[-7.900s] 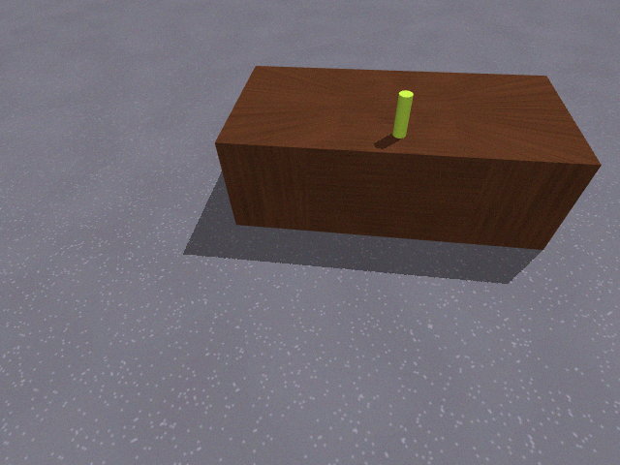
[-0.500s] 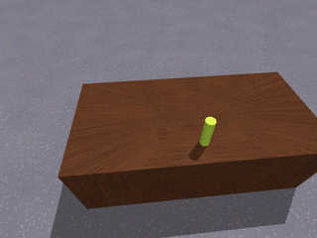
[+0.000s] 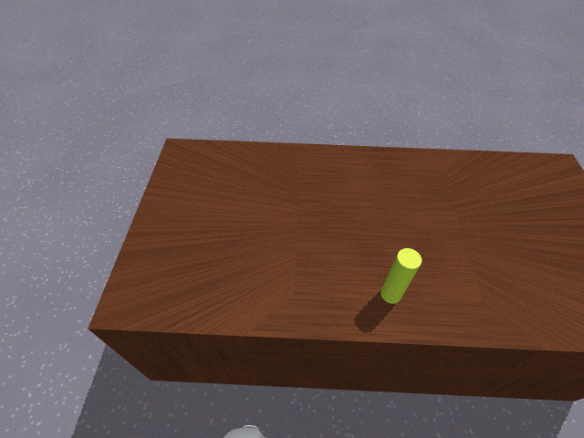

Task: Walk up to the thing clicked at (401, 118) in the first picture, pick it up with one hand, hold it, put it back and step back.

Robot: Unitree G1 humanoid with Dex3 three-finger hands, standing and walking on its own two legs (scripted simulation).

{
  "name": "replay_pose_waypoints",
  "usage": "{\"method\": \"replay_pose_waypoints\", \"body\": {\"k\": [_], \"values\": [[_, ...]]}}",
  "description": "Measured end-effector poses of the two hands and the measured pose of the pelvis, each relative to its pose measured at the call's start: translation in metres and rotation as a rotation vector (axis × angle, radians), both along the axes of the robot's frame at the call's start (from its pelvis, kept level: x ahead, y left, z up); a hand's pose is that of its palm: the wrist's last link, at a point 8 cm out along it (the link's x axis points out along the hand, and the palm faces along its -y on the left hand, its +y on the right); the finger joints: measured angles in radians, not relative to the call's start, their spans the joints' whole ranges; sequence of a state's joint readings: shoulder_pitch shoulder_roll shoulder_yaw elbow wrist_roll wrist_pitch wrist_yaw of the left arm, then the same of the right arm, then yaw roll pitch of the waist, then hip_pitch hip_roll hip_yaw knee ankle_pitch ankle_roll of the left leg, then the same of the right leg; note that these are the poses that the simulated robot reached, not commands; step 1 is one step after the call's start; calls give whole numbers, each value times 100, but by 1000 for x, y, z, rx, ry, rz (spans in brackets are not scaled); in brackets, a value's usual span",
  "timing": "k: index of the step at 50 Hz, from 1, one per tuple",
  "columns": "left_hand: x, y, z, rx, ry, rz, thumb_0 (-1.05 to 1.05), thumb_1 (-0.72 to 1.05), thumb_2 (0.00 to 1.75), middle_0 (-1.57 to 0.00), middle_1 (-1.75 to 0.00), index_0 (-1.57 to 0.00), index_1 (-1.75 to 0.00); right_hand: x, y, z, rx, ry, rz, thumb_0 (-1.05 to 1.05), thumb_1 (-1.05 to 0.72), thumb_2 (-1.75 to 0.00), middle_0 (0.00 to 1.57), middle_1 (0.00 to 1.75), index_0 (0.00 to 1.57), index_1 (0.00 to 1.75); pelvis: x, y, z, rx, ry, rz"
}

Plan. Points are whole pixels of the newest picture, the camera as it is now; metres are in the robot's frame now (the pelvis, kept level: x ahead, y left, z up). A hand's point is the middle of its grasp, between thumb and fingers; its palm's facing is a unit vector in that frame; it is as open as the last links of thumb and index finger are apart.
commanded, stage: walk up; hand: right
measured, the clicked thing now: (399, 277) +0.48 -0.20 -0.22
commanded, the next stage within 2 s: stand in 1.70 s
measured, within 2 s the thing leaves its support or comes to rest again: neither
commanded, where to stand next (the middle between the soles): +0.05 +0.00 m, yaw +2 degrees
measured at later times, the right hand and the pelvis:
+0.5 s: hand out of the picture +0.16 -0.26 -0.14, palm faces -0.09 +0.94 -0.34, open 7.4 cm; pelvis +0.03 -0.01 +0.01, yaw +3 degrees
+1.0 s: hand out of the picture +0.13 -0.24 -0.13, palm faces -0.10 +0.94 -0.34, open 7.4 cm; pelvis +0.01 +0.00 +0.02, yaw +4 degrees
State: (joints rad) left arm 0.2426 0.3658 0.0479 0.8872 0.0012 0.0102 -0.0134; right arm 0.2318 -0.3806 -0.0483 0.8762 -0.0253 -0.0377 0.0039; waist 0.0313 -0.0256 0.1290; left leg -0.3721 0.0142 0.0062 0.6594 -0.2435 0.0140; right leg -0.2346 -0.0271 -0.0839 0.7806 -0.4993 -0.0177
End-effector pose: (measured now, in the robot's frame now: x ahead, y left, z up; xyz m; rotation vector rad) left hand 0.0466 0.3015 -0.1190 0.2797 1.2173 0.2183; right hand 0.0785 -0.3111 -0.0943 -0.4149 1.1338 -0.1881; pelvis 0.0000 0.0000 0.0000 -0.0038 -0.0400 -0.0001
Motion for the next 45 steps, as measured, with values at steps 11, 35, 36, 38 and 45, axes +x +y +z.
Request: {"method": "replay_pose_waypoints", "body": {"k": [11,35,36,38,45], "values": [[52,-11,18,59,-72,-28,0,90,90,-21,-30,-21,-30,74,5,-12,87,-81,24,1,-90,-90,20,30,21,30,25,-17,1,3,11,28],[51,8,22,32,-38,34,1,90,90,-21,-30,-21,-30,56,13,2,54,53,11,1,-91,-90,20,30,20,30,21,-2,18,-10,-10,64],[49,8,21,27,-34,36,1,90,90,-21,-30,-21,-30,54,14,3,53,56,10,1,-91,-90,20,30,20,30,21,-1,18,-10,-9,64],[44,9,19,19,-25,42,0,90,90,-21,-30,-21,-30,51,16,4,53,61,8,1,-91,-90,20,30,20,30,19,1,19,-12,-9,64],[22,10,18,11,13,64,0,90,90,-21,-30,-21,-30,47,24,5,67,62,10,1,-91,-90,20,30,20,30,16,2,22,-16,-4,69]]}}
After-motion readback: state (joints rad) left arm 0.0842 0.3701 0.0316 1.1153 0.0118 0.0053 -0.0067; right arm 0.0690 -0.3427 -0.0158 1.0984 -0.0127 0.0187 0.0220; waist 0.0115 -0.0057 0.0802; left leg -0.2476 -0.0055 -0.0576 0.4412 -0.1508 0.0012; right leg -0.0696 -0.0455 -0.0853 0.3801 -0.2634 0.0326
